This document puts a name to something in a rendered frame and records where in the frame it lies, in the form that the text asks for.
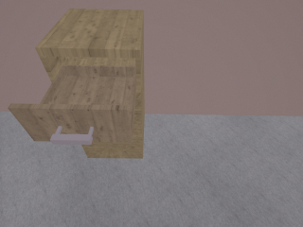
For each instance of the drawer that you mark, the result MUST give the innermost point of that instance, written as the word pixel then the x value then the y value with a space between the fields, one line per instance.
pixel 80 97

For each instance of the cabinet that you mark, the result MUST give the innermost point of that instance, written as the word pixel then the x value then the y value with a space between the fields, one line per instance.
pixel 101 37

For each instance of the handle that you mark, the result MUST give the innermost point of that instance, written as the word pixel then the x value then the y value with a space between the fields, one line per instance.
pixel 59 138

